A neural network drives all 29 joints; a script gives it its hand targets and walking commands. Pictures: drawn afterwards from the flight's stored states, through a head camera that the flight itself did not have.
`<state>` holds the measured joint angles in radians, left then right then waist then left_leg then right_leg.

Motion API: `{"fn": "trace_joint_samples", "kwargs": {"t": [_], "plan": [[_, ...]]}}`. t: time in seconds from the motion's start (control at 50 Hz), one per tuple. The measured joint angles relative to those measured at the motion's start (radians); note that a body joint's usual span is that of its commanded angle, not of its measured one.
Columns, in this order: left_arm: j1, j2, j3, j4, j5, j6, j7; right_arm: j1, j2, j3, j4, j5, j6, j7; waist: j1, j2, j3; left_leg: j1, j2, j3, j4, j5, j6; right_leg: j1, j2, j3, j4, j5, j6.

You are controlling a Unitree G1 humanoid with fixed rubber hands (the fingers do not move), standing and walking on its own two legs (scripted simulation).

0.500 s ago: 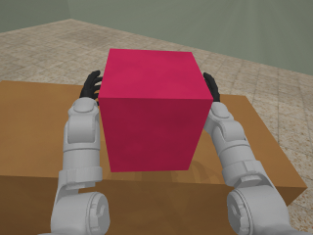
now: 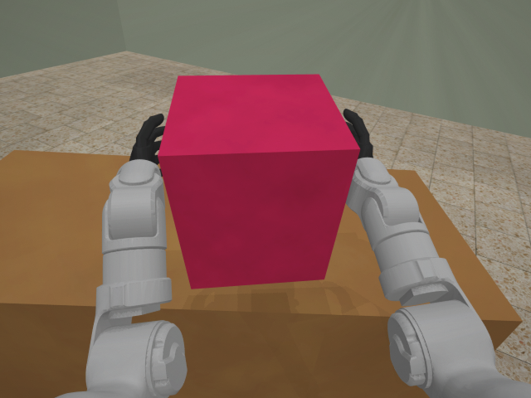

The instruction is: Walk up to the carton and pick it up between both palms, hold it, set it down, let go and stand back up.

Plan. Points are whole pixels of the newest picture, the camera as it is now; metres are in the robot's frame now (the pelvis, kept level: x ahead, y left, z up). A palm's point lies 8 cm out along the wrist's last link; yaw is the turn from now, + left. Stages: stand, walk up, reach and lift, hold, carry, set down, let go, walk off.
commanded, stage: hold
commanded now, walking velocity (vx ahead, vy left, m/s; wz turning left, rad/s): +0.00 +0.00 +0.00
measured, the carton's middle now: (254, 182) +0.38 +0.01 +0.21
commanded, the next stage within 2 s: none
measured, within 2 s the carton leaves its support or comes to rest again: neither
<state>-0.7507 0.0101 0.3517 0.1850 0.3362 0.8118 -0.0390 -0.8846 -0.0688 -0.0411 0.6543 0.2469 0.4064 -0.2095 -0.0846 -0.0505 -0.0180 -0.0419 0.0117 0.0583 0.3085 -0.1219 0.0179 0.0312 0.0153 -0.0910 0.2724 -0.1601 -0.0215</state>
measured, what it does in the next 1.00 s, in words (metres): stands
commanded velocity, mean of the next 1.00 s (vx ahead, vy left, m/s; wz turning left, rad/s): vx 0.00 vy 0.00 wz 0.00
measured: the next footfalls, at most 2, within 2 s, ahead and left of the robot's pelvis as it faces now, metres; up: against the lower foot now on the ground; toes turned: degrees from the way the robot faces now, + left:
none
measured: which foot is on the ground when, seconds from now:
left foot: down 0.00-1.00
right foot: down 0.00-1.00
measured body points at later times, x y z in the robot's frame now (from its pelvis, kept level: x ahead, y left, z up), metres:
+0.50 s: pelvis +0.00 +0.00 +0.00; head -0.06 +0.02 +0.44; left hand +0.38 +0.17 +0.24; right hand +0.39 -0.14 +0.25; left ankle +0.04 +0.11 -0.75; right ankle +0.01 -0.10 -0.75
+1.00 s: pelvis +0.00 +0.00 +0.00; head -0.06 +0.02 +0.44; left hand +0.38 +0.17 +0.25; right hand +0.39 -0.14 +0.26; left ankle +0.04 +0.11 -0.75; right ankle +0.01 -0.10 -0.75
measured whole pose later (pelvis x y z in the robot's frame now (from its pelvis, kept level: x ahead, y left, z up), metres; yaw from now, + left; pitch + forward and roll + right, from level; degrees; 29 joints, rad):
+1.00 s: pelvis +0.00 +0.00 +0.00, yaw +0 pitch -8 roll +0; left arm -0.76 0.01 0.37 0.15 0.35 0.87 -0.07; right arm -0.91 -0.06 -0.05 0.61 0.26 0.49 -0.23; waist -0.09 -0.05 -0.03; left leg -0.04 0.01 0.06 0.31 -0.13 0.01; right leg 0.03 0.01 -0.09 0.28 -0.17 -0.02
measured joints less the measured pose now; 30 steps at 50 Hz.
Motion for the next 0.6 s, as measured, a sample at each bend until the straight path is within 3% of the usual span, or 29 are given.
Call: {"fn": "trace_joint_samples", "kwargs": {"t": [0.48, 0.6], "plan": [[0.006, 0.003, 0.007, -0.021, -0.001, 0.045, -0.013, -0.015, -0.001, 0.004, -0.014, 0.013, 0.059, -0.011, -0.010, -0.003, -0.014, -0.001, 0.001, -0.005, 0.002, -0.007, -0.005, -0.001, 0.001, -0.003, 0.006, -0.010, -0.003], [0.029, 0.003, -0.004, -0.076, -0.010, 0.047, -0.013, 0.004, -0.013, 0.035, -0.073, 0.041, 0.063, -0.026, -0.010, -0.001, -0.009, 0.000, 0.004, -0.007, 0.010, -0.012, -0.007, 0.007, 0.004, -0.004, 0.000, -0.009, -0.004]]}}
